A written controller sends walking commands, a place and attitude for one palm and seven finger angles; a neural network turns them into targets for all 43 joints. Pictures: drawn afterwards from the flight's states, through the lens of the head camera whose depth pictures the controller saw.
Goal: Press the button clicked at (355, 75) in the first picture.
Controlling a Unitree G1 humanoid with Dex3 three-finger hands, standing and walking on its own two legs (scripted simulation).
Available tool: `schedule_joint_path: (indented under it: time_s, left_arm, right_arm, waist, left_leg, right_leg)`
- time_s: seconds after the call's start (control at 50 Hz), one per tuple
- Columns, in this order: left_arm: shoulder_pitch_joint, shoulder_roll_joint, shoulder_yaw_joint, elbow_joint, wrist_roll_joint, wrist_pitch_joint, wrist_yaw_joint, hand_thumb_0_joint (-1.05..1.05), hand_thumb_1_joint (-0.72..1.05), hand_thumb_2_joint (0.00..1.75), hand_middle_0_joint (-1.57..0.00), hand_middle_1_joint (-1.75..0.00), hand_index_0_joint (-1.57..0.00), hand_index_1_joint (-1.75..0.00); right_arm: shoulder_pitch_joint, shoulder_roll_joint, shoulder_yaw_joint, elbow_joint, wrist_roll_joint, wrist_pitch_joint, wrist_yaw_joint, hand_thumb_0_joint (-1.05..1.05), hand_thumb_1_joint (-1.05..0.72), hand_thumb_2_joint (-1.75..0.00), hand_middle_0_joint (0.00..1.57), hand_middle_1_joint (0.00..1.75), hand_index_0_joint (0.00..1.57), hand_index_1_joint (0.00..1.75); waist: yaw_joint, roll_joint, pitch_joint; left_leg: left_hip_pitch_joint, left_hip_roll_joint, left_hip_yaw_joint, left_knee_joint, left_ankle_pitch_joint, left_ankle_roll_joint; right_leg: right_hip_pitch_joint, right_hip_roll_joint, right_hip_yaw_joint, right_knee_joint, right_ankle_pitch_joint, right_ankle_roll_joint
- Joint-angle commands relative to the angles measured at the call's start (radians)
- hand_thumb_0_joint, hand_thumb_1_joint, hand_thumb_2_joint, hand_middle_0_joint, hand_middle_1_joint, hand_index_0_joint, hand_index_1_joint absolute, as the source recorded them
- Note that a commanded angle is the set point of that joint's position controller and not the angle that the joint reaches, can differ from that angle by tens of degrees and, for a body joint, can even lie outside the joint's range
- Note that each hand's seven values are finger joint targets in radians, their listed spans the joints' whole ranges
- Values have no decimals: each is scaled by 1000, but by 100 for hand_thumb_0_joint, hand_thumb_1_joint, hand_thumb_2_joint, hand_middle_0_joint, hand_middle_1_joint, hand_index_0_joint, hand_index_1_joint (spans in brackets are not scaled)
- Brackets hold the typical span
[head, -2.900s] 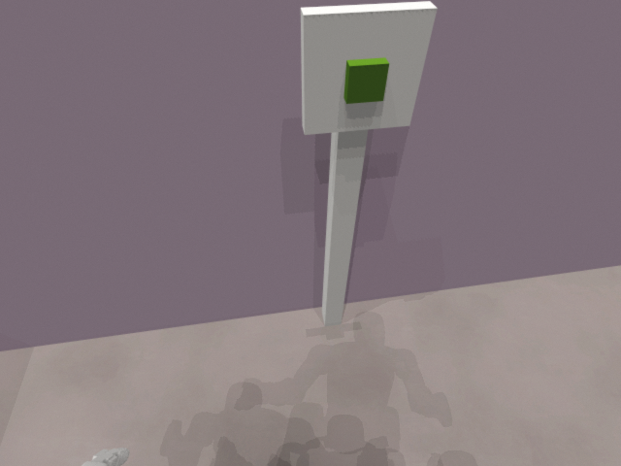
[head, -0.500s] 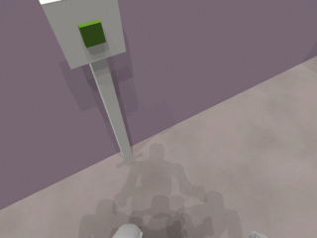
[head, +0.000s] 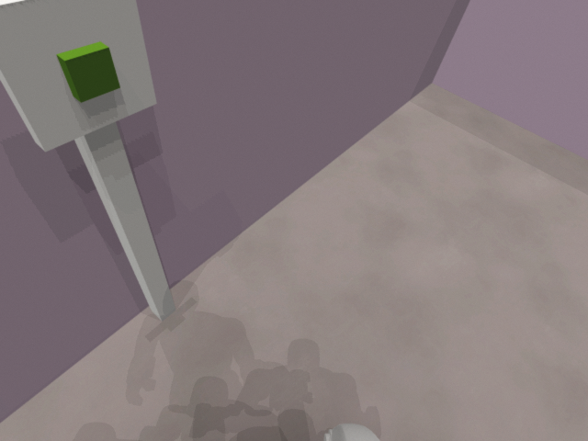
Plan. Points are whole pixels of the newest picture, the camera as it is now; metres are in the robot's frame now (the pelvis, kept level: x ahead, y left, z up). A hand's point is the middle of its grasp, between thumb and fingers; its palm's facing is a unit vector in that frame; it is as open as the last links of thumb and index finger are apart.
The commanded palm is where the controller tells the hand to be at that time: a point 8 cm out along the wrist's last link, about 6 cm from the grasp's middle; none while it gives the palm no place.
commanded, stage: walk to a spot facing it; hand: left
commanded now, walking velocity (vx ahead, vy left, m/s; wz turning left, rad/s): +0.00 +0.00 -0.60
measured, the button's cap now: (89, 71) +0.55 +0.37 +0.16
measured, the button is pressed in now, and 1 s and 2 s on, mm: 0 0 0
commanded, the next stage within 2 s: none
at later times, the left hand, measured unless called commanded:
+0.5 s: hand (232, 415) +0.18 +0.09 -0.16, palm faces -0.32 -0.91 -0.26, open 7.3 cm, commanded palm none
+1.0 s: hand (210, 388) +0.22 +0.14 -0.19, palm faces -0.51 -0.85 -0.14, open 7.3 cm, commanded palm none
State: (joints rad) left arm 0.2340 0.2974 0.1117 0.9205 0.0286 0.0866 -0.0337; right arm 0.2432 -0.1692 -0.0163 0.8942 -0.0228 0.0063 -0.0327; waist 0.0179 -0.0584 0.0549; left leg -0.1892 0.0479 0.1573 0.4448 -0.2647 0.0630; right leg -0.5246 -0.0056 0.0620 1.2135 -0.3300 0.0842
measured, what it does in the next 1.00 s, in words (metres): steps on the spot, turning right: right foot, then left foot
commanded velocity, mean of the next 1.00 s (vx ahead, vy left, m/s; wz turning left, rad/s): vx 0.11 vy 0.00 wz -0.60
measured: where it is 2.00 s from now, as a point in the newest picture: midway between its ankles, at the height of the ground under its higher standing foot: (349, 404)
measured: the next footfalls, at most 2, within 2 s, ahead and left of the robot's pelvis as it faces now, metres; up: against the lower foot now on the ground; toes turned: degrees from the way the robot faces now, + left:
right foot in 0.34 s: -0.01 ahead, -0.15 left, +0.00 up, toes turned -20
left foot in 0.82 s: +0.12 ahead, +0.05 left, +0.00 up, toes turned -25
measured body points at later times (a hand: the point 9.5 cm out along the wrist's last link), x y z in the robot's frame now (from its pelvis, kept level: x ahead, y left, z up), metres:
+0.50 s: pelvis -0.01 -0.05 -0.01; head +0.03 -0.08 +0.43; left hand +0.20 +0.14 -0.14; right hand -0.08 -0.30 -0.17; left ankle +0.00 +0.10 -0.67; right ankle -0.05 -0.13 -0.75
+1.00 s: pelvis +0.09 -0.02 +0.00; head +0.13 +0.02 +0.45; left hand +0.25 +0.18 -0.17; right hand +0.00 -0.26 -0.11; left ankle +0.08 +0.06 -0.75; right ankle -0.03 -0.14 -0.64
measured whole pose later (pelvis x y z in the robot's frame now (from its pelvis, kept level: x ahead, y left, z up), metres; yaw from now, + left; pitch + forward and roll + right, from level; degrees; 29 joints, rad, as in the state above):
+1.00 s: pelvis +0.09 -0.02 +0.00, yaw -36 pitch +0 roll -4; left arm 0.29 0.26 0.11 0.97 0.04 0.06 -0.05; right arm 0.28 -0.17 -0.02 0.91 -0.03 -0.04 -0.02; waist 0.03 -0.05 0.02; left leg -0.12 0.07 0.17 0.45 -0.33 0.04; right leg -0.53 0.00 0.01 1.19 -0.29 0.03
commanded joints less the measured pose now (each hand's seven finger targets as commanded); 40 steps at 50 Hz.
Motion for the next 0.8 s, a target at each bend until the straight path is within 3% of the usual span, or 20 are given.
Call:
schedule_joint_path:
  time_s: [0.0,0.1,0.18,0.2,0.22,0.26,0.28,0.3,0.32,0.34,0.36,0.38,0.42,0.48,0.58,0.68,0.72,0.74,0.76,0.78]
  left_arm:
    - [-54,13,-3,-73,-4,-20,3,0,90,90,-20,-30,-20,-30]
    - [-116,-10,-13,-83,-7,-18,-1,0,90,90,-20,-30,-20,-30]
    - [-154,-27,-20,-92,-5,-29,0,0,90,90,-20,-30,-20,-30]
    - [-146,-34,-21,-95,-7,-32,2,0,90,90,-20,-30,-20,-30]
    - [-153,-35,-22,-97,-6,-35,3,0,90,90,-20,-30,-20,-30]
    - [-121,-30,-19,-92,-7,-45,8,0,90,90,-20,-30,-20,-30]
    - [-89,-16,-17,-85,-5,-49,12,0,90,90,-20,-30,-20,-30]
    - [-41,20,-8,-70,-2,-59,18,0,90,90,-20,-30,-20,-30]
    - [27,127,9,-53,6,-74,32,0,90,90,-20,-30,-20,-30]
    - [73,190,22,-42,-9,-70,46,0,90,90,-20,-30,-20,-30]
    - [69,171,19,-44,-15,-66,55,0,90,90,-20,-30,-20,-30]
    - [31,138,20,-48,-15,-66,64,0,90,90,-20,-30,-20,-30]
    - [-49,98,1,-75,-17,-72,57,0,90,90,-20,-30,-20,-30]
    - [-75,94,-2,-87,-14,-82,51,0,90,90,-20,-30,-20,-30]
    - [-19,108,4,-78,-9,-82,48,0,90,90,-20,-30,-20,-30]
    - [16,124,15,-66,-1,-81,41,0,90,90,-20,-30,-20,-30]
    - [1,133,19,-71,-2,-82,36,0,90,90,-20,-30,-20,-30]
    - [-12,128,18,-71,-4,-82,34,0,90,90,-20,-30,-20,-30]
    - [-45,123,17,-75,-9,-80,31,0,90,90,-20,-30,-20,-30]
    - [-57,71,5,-82,-12,-79,28,0,90,90,-20,-30,-20,-30]
  right_arm:
    - [89,-187,-58,-36,2,-30,-20,0,-90,-90,20,30,20,30]
    - [109,-202,-74,-4,-3,-26,-15,0,-90,-90,20,30,20,30]
    - [117,-215,-89,23,-7,-21,-7,0,-90,-90,20,30,20,30]
    - [107,-224,-93,26,-8,-20,-4,0,-90,-90,20,30,20,30]
    - [113,-224,-94,31,-9,-20,-2,0,-90,-90,20,30,20,30]
    - [104,-226,-97,35,-7,-18,3,0,-90,-90,20,30,20,30]
    - [101,-225,-98,34,-3,-16,7,0,-90,-90,20,30,20,30]
    - [111,-210,-93,30,3,-15,11,0,-90,-90,20,30,20,30]
    - [109,-150,-78,0,10,-9,18,0,-90,-90,20,30,20,30]
    - [21,-118,-61,-50,2,3,16,0,-90,-90,20,30,20,30]
    - [5,-137,-68,-54,6,15,6,0,-90,-90,20,30,20,30]
    - [-29,-134,-66,-53,4,21,7,0,-90,-90,20,30,20,30]
    - [-24,-145,-74,-26,-1,25,10,0,-90,-90,20,30,20,30]
    - [11,-140,-77,-6,0,26,11,0,-90,-90,20,30,20,30]
    - [-69,-134,-73,-39,3,21,6,0,-90,-90,20,30,20,30]
    - [-130,-131,-64,-82,2,-2,16,0,-90,-90,20,30,20,30]
    - [-116,-130,-63,-86,5,-17,17,0,-90,-90,20,30,20,30]
    - [-89,-132,-63,-81,6,-23,14,0,-90,-90,20,30,20,30]
    - [-15,-134,-62,-61,7,-30,10,0,-90,-90,20,30,20,30]
    - [70,-173,-68,-30,8,-41,2,0,-90,-90,20,30,20,30]
  waist:
    - [-42,201,-40]
    - [-61,224,-57]
    - [-81,247,-74]
    - [-71,255,-87]
    - [-75,252,-84]
    - [-55,251,-108]
    - [-35,228,-117]
    - [-9,153,-149]
    - [28,-131,-174]
    - [52,-247,-150]
    - [49,-147,-147]
    - [39,-175,-113]
    - [-4,-96,-48]
    - [-33,-67,-72]
    - [-3,-62,-88]
    - [26,-107,-118]
    - [20,-123,-111]
    - [2,-114,-99]
    - [-40,-106,-107]
    - [-78,11,-127]
  left_leg:
    - [166,273,-183,-145,381,62]
    - [178,314,-125,-130,382,92]
    - [143,334,-71,-79,416,84]
    - [143,349,-60,-64,412,80]
    - [133,348,-49,-51,422,71]
    - [124,345,0,11,435,33]
    - [85,335,33,72,406,-1]
    - [-15,316,68,195,340,-53]
    - [-259,216,119,408,-20,-119]
    - [-426,100,33,598,-377,-151]
    - [-426,110,-85,683,-339,-136]
    - [-451,118,-108,700,-276,-135]
    - [-439,116,-134,732,-155,-152]
    - [-382,88,-132,686,-96,-168]
    - [-378,55,-134,594,-120,-175]
    - [-311,19,-118,403,-186,-156]
    - [-221,-4,-109,280,-202,-138]
    - [-135,-16,-104,185,-167,-131]
    - [3,-27,-88,60,-76,-124]
    - [209,39,-135,-79,-52,-109]
  right_leg:
    - [-105,-37,-30,-63,-27,13]
    - [-40,-66,-81,-230,-90,1]
    - [71,-47,-136,-392,-130,-25]
    - [92,-47,-137,-421,-126,-34]
    - [110,-38,-148,-452,-122,-43]
    - [180,-26,-159,-574,-46,-62]
    - [257,-22,-170,-671,49,-70]
    - [413,-56,-131,-789,164,-92]
    - [602,-273,149,-858,384,-168]
    - [574,-405,331,-844,747,-253]
    - [531,-397,258,-839,693,-299]
    - [499,-324,232,-848,665,-268]
    - [431,-256,168,-851,613,-244]
    - [405,-205,125,-839,638,-229]
    - [428,-199,209,-823,635,-260]
    - [444,-205,325,-856,302,-284]
    - [391,-195,358,-849,220,-280]
    - [329,-178,361,-831,192,-262]
    - [244,-138,331,-786,129,-228]
    - [99,-58,257,-662,31,-177]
